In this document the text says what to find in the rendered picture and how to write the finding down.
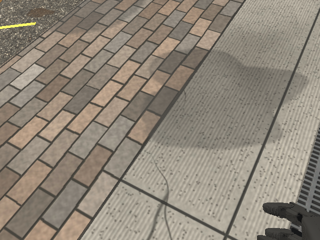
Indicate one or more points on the robot right hand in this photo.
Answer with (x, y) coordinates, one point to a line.
(310, 224)

